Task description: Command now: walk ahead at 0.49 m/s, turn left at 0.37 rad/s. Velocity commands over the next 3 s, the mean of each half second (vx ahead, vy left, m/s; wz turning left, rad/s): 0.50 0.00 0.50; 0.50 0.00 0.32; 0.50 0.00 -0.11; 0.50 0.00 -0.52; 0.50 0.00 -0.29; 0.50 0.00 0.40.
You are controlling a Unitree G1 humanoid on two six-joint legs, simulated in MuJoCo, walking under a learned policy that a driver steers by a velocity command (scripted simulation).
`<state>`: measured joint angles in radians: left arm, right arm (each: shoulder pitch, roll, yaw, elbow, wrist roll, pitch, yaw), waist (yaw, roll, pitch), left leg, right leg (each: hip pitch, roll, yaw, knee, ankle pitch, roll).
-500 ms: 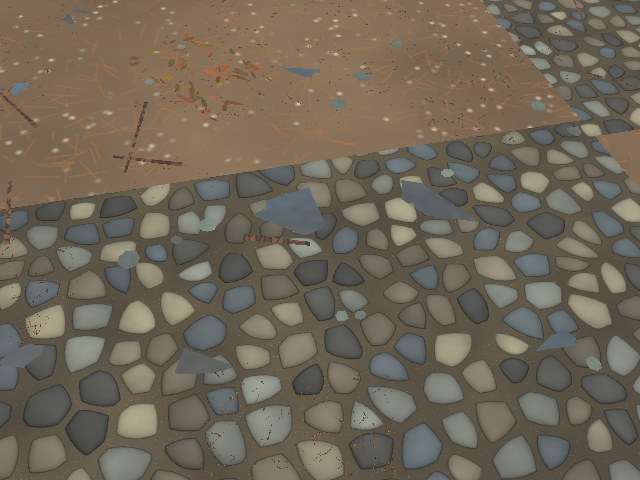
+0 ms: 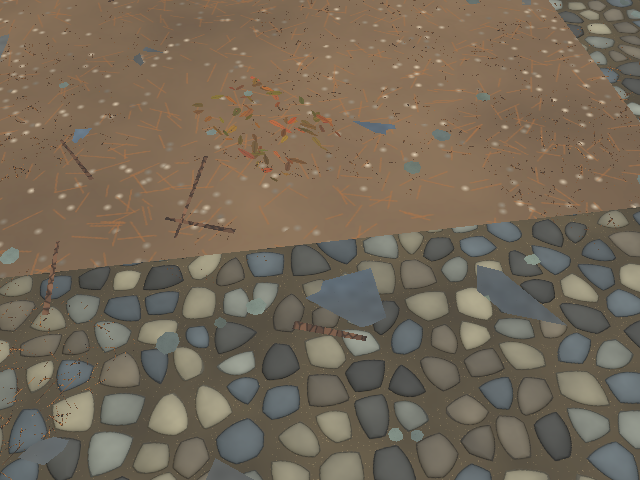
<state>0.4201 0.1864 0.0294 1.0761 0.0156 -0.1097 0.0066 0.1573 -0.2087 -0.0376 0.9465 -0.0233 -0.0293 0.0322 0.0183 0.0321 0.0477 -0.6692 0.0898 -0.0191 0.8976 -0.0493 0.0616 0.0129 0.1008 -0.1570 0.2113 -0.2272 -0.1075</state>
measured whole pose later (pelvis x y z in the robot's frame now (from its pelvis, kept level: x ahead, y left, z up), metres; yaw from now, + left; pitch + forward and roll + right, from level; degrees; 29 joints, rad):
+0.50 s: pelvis +0.28 +0.06 +0.00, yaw +17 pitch +1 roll +0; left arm 0.09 0.24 0.04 0.81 0.05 -0.04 -0.01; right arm 0.37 -0.24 -0.07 0.96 0.00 -0.05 0.00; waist -0.04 -0.03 0.05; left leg -0.10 -0.16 -0.06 0.30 -0.20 0.15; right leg -0.66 -0.13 0.05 0.95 -0.17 0.04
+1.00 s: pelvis +0.56 +0.09 +0.00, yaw +25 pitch +0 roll -1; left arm 0.36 0.23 0.04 0.91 0.01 -0.09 -0.01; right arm 0.23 -0.26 -0.05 0.85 -0.04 -0.04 0.03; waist 0.01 0.05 0.03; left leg -0.55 0.03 -0.05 1.04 -0.25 0.05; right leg -0.14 0.07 -0.05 0.30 -0.17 -0.08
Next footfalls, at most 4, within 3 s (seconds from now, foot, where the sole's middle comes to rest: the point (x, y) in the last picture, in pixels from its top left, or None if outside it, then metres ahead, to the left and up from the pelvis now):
0.20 left None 0.27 0.09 -0.78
0.74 right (331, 417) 0.63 0.03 -0.78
1.28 left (207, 351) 0.78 0.32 -0.78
1.84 right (260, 249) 1.10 0.22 -0.78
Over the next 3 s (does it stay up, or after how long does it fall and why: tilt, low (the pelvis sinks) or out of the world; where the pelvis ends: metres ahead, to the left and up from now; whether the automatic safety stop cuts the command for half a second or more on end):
stays up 1.56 0.25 -0.01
